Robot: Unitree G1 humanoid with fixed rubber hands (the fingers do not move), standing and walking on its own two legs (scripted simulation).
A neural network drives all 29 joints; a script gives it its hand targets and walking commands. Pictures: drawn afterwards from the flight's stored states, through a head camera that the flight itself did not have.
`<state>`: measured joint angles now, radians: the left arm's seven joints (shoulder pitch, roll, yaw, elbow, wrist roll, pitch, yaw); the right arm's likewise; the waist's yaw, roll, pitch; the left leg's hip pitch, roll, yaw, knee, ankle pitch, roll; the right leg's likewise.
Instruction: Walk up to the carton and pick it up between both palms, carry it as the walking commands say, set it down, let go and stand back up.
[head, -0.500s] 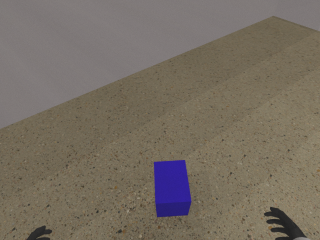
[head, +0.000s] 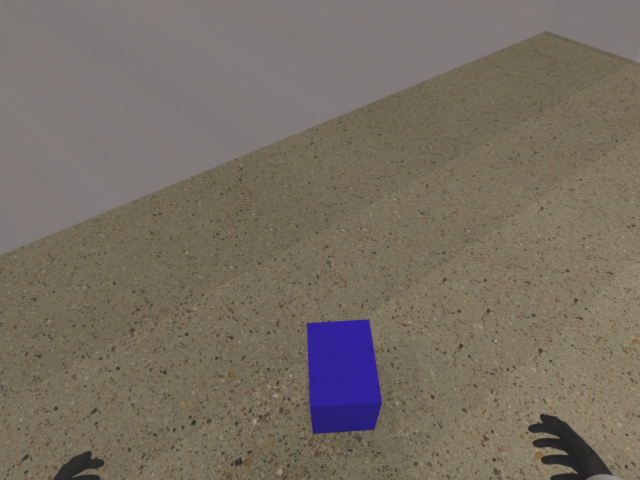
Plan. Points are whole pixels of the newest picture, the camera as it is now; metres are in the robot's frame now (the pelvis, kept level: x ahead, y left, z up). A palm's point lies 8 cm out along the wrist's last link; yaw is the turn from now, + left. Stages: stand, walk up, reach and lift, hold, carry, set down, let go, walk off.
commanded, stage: walk up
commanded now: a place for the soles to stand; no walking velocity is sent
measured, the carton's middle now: (340, 376) +0.50 -0.04 -0.64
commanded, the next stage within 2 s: none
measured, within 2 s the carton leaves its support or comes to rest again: neither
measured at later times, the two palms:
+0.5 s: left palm out of the picture +0.10 +0.32 -0.05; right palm (592, 478) +0.13 -0.31 -0.07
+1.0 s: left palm out of the picture +0.10 +0.32 -0.05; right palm (593, 479) +0.13 -0.31 -0.07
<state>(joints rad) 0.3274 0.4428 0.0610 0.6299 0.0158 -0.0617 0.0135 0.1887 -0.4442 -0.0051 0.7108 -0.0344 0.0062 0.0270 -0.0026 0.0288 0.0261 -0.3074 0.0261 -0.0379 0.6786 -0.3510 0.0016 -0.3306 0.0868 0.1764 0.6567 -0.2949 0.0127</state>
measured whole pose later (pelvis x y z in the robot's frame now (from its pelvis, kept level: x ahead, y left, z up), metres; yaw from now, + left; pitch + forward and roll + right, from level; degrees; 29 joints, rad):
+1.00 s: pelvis +0.00 +0.00 +0.00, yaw +0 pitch -2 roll +0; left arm 0.33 0.44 0.06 0.63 0.02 -0.06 0.01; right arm 0.19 -0.44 -0.01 0.71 -0.03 0.01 0.03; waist 0.00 0.03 0.03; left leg -0.31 0.03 -0.04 0.68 -0.35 0.00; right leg -0.33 0.09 0.18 0.66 -0.29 0.01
